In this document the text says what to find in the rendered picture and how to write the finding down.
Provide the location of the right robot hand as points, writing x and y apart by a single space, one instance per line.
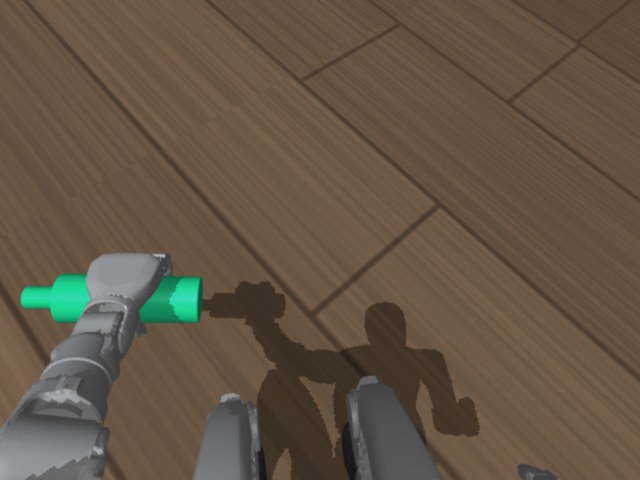
528 472

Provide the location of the left robot arm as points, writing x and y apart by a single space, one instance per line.
56 431

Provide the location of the right robot foot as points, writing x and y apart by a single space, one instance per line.
348 453

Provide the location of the left robot hand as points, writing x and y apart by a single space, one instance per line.
132 276

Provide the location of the bottle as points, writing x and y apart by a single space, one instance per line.
178 299

